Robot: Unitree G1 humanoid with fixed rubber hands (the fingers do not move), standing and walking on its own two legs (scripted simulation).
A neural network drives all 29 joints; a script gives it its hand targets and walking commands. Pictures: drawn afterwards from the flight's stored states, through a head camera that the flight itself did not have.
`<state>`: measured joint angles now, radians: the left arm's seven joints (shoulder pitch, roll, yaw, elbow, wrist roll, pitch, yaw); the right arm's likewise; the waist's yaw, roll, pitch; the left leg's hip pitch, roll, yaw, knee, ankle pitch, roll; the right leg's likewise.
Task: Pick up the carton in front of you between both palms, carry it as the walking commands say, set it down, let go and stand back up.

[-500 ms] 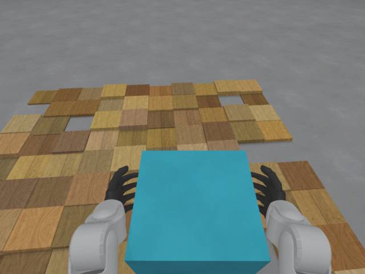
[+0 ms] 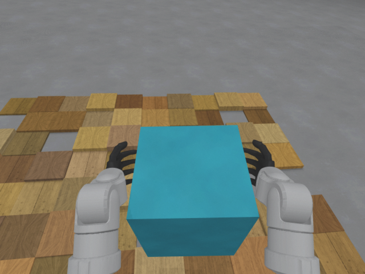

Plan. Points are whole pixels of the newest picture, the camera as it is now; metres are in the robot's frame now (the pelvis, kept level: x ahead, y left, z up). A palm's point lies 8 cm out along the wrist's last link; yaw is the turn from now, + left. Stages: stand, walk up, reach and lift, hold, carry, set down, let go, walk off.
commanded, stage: carry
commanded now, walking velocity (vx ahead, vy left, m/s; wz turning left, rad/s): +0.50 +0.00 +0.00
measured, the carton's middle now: (190, 194) +0.30 -0.01 +0.03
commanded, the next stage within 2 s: none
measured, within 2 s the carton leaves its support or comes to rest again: neither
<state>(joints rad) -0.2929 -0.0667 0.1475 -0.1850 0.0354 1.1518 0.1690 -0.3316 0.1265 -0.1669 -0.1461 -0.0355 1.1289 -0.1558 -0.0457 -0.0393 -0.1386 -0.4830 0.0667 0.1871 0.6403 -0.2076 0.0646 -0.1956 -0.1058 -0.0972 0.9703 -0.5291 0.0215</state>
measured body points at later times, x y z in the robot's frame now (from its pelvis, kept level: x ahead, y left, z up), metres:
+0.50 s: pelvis +0.33 -0.02 +0.02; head +0.40 -0.01 +0.46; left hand +0.68 +0.16 +0.11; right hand +0.71 -0.15 +0.12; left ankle +0.15 +0.09 -0.59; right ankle +0.41 -0.08 -0.70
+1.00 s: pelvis +0.68 +0.04 +0.01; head +0.69 +0.06 +0.46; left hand +1.04 +0.18 +0.11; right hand +1.02 -0.13 +0.13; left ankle +0.73 +0.08 -0.72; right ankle +0.56 -0.08 -0.62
